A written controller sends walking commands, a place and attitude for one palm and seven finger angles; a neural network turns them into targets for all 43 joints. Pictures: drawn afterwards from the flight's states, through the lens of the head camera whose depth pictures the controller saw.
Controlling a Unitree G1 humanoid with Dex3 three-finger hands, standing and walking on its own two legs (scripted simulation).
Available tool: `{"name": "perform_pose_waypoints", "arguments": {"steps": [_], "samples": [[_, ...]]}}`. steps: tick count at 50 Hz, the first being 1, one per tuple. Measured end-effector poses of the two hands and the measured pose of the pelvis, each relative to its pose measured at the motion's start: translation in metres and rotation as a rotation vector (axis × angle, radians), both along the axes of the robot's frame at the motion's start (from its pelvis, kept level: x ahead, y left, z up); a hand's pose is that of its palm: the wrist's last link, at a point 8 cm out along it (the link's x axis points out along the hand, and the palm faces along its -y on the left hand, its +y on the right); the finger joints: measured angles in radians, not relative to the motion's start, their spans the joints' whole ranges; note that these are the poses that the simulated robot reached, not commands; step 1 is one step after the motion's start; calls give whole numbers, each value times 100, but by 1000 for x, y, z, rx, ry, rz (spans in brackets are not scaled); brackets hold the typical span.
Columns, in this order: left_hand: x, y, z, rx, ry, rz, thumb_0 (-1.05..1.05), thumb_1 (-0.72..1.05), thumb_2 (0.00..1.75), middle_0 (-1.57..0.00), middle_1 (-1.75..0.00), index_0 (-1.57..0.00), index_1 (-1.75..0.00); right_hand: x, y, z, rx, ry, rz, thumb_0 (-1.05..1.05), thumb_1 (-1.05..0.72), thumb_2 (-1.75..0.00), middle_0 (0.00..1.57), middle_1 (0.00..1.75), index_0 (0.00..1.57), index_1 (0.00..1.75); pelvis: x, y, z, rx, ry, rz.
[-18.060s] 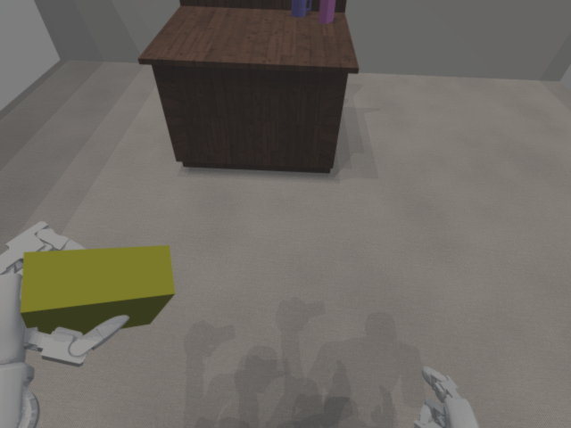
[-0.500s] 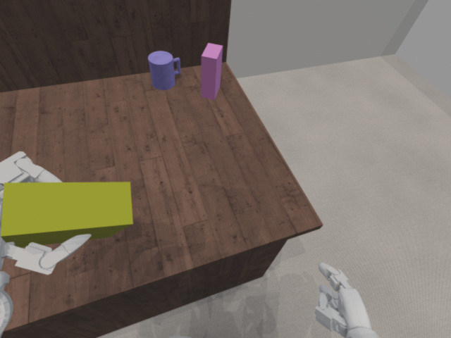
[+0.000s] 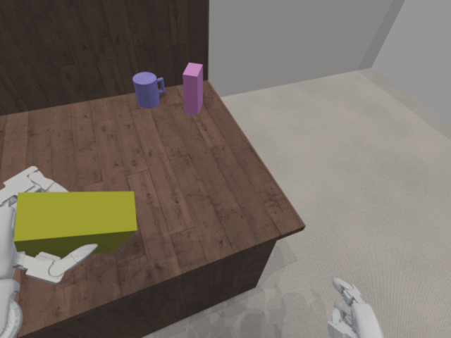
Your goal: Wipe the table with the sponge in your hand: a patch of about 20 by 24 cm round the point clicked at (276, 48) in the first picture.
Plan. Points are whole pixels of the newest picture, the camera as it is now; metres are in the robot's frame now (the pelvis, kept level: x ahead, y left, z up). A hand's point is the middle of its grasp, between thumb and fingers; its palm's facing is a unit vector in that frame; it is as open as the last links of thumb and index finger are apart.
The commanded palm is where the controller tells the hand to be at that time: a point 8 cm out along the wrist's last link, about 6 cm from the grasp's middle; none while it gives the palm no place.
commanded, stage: look again from close up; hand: left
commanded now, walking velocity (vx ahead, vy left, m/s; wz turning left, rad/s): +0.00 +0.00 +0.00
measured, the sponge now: (92, 226) +0.23 +0.21 +0.13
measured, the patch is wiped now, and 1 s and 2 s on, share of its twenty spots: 0.00 0.00 0.00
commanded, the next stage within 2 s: shuffle to correct the standing spot in 0.04 s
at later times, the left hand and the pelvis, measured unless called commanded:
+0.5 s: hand (78, 210) +0.24 +0.22 +0.16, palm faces +0.30 -0.88 -0.37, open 9.3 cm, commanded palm +0.18 +0.26 +0.17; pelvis +0.01 -0.01 +0.00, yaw -1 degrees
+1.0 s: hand (121, 210) +0.25 +0.17 +0.16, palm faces +0.27 -0.89 -0.38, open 9.3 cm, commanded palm +0.19 +0.22 +0.17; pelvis +0.02 -0.06 +0.00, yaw -1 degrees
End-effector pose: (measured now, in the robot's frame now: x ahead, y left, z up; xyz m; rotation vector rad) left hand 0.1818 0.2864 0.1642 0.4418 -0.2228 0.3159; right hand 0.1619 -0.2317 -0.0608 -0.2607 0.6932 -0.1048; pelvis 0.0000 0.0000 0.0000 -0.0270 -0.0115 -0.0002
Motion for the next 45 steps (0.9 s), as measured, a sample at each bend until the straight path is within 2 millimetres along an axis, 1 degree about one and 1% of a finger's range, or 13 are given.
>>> {"name": "perform_pose_waypoints", "arguments": {"steps": [16,23,29,45], "samples": [[12,-5,5,-7,-7,-22,-1,-43,104,-81,-136,-82,-136,7,6,0,21,-6,-8,2,-91,-90,20,30,20,30,10,-3,2,9,2,-12],[20,-17,8,-11,-23,-50,-1,-43,104,-81,-136,-82,-136,12,2,2,36,-18,-11,2,-90,-90,20,30,21,30,12,-11,2,12,7,-19],[23,-31,10,-4,-12,-71,-1,-43,104,-81,-136,-82,-136,13,-10,2,42,-19,-25,2,-90,-90,20,30,21,30,14,-22,1,12,12,-22],[27,-66,7,-13,29,-72,-1,-43,104,-81,-136,-82,-136,9,-58,-9,35,8,-81,2,-91,-90,20,30,20,30,18,-54,-3,10,15,-26]]}}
